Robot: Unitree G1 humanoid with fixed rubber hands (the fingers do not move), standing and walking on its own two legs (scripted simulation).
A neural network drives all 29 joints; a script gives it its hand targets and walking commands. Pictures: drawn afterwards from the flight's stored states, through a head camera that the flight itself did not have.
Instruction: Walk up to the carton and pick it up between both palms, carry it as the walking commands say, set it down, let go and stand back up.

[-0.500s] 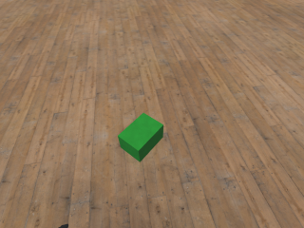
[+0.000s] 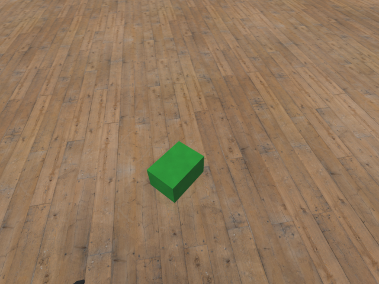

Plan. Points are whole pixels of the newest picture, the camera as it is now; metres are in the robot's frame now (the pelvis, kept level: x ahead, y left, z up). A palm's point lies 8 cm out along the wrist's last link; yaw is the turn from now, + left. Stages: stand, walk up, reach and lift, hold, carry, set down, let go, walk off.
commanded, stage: walk up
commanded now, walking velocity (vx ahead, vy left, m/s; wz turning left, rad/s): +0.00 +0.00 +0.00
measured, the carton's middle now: (176, 170) +0.87 +0.14 -0.70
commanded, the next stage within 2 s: none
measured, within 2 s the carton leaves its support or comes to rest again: neither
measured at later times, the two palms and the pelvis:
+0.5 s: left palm out of the picture +0.07 +0.32 -0.16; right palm out of the picture +0.15 -0.18 -0.13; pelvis +0.09 +0.06 -0.01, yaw +3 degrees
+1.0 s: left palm (117, 207) +0.35 +0.25 -0.14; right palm (285, 228) +0.31 -0.23 -0.16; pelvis +0.29 +0.01 -0.01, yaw +4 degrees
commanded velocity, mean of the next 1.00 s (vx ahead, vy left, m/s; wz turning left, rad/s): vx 0.39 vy -0.05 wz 0.05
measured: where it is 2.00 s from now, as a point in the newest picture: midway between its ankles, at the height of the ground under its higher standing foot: (185, 257)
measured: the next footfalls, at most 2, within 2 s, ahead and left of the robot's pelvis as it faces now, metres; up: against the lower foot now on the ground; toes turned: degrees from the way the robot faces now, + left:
left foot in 0.38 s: +0.14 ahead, +0.18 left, +0.00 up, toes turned +9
right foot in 0.82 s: +0.39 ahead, -0.10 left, +0.00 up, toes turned -6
